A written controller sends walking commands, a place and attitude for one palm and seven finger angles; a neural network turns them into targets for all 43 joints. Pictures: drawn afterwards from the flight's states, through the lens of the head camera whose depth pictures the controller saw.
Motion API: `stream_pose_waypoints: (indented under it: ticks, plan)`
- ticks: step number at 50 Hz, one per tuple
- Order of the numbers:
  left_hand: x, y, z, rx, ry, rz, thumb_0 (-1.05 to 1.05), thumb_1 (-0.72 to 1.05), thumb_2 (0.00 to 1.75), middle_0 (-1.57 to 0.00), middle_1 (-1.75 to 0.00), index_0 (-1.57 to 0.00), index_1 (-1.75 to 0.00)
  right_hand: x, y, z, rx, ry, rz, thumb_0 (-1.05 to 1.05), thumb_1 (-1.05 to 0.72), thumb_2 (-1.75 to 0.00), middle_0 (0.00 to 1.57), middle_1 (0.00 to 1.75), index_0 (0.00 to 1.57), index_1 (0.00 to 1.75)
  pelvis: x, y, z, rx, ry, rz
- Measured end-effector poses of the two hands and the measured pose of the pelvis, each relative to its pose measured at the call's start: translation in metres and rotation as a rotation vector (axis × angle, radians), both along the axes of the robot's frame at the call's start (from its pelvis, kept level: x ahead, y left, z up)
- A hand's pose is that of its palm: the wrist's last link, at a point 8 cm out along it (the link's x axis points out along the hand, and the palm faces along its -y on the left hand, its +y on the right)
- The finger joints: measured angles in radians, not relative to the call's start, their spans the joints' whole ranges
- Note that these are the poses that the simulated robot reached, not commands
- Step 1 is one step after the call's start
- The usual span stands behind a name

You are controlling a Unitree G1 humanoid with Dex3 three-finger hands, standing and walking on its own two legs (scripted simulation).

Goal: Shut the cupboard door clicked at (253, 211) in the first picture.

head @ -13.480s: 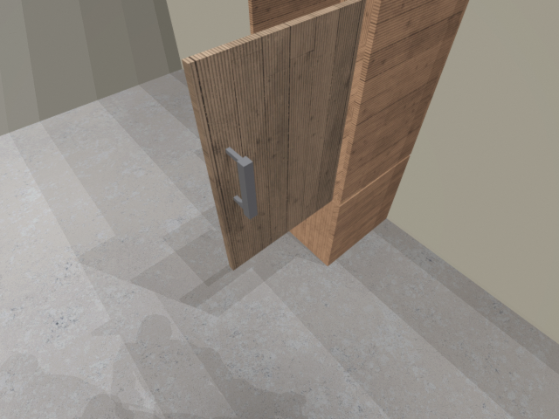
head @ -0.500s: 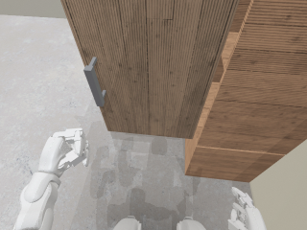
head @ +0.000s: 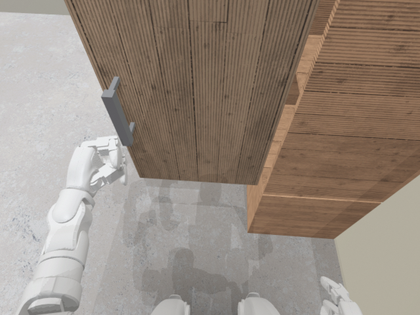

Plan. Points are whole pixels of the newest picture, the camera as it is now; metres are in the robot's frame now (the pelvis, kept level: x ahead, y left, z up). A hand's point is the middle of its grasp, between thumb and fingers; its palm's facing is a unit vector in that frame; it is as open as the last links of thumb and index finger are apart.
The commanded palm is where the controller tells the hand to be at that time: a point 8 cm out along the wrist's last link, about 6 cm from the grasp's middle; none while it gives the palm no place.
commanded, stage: bring the fist close to the handle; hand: left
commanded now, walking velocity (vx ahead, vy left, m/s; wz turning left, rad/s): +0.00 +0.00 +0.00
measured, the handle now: (122, 113) +0.52 +0.21 +0.06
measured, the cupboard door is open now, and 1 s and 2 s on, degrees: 90 89 72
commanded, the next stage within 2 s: push the door shut along its arc in 0.58 s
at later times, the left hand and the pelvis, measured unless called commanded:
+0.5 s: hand (120, 152) +0.41 +0.19 +0.06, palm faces -0.03 -1.00 -0.03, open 3.1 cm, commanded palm +0.39 +0.24 +0.06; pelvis +0.00 +0.00 +0.00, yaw -1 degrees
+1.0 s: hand (129, 136) +0.45 +0.18 +0.06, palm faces -0.12 -0.99 -0.03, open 3.1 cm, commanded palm +0.44 +0.23 +0.06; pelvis +0.00 +0.00 -0.01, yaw -1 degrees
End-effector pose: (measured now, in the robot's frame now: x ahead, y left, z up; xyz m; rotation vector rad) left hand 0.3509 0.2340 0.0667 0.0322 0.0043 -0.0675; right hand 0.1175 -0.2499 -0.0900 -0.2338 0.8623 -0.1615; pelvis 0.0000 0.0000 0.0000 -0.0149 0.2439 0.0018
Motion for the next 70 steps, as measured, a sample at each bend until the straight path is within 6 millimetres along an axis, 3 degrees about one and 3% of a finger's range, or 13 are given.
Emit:
stream_pose_waypoints:
  ticks: [13,22,36,45,62,70]
  plan:
    - [0.046,-0.002,0.002,0.000,0.008,0.025,0.02,0.90,0.90,-1.30,-1.50,-1.30,-1.50,-0.035,-0.009,-0.012,0.002,0.127,-0.058,0.01,-0.90,-0.90,0.20,0.30,0.21,0.30,-0.002,-0.003,-0.002,0.004,0.030,-0.013]
    - [0.042,0.008,-0.002,-0.008,0.024,0.033,0.02,0.90,0.90,-1.30,-1.50,-1.30,-1.50,-0.057,-0.017,-0.010,-0.003,0.194,-0.101,0.01,-0.90,-0.90,0.20,0.30,0.21,0.30,0.001,-0.005,0.001,0.007,0.034,-0.025]
    - [0.044,0.006,-0.003,-0.017,0.011,0.011,0.02,0.90,0.90,-1.31,-1.50,-1.30,-1.50,-0.040,-0.012,-0.008,-0.018,0.161,-0.079,0.01,-0.91,-0.90,0.20,0.30,0.21,0.30,-0.002,-0.001,0.000,-0.001,0.034,-0.014]
    - [0.067,0.001,-0.001,0.002,0.024,-0.031,0.02,0.90,0.90,-1.31,-1.50,-1.30,-1.50,-0.037,-0.006,-0.013,-0.014,0.162,-0.063,0.01,-0.90,-0.90,0.20,0.30,0.21,0.30,-0.004,0.001,-0.004,-0.005,0.049,-0.007]
    - [0.107,0.003,0.001,0.004,0.044,-0.104,0.02,0.90,0.90,-1.30,-1.50,-1.34,-1.50,-0.095,-0.015,-0.023,-0.044,0.341,-0.129,0.01,-0.90,-0.90,0.20,0.30,0.21,0.30,-0.007,0.002,-0.013,-0.016,0.103,-0.007]
    - [0.126,-0.008,0.001,-0.001,0.055,-0.157,0.02,0.90,0.90,-1.30,-1.50,-1.33,-1.50,-0.115,-0.016,-0.023,-0.061,0.391,-0.150,0.01,-0.90,-0.90,0.20,0.30,0.21,0.30,-0.009,0.005,-0.017,-0.024,0.125,-0.008]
